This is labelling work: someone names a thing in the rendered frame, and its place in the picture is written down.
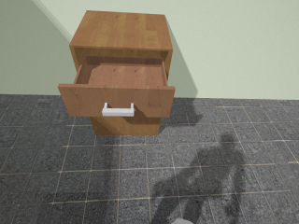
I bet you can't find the handle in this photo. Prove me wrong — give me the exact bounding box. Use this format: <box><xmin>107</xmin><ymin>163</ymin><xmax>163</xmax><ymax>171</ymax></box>
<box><xmin>102</xmin><ymin>103</ymin><xmax>135</xmax><ymax>117</ymax></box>

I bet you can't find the drawer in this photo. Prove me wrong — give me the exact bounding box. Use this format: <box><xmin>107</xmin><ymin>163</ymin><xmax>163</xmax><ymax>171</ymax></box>
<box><xmin>58</xmin><ymin>55</ymin><xmax>176</xmax><ymax>118</ymax></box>

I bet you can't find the cabinet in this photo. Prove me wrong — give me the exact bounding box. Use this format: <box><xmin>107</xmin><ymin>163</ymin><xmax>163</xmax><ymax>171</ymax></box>
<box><xmin>69</xmin><ymin>10</ymin><xmax>173</xmax><ymax>135</ymax></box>

